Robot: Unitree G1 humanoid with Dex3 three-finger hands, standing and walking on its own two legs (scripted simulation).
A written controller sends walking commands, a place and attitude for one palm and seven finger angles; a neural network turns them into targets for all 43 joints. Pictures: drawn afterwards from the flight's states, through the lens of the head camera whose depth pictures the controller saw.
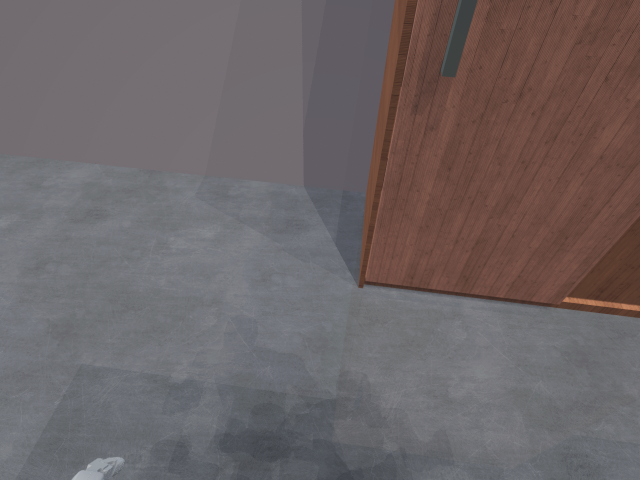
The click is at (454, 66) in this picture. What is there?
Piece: wardrobe's sliding door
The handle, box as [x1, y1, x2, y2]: [441, 0, 477, 76]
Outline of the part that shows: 477,0 459,0 441,68 441,74 444,76 455,76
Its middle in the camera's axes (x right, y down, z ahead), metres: +0.27 -0.45 +0.71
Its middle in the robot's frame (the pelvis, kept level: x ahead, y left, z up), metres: +0.88 -0.21 +0.26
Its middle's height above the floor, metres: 1.03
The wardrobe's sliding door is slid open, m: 0.00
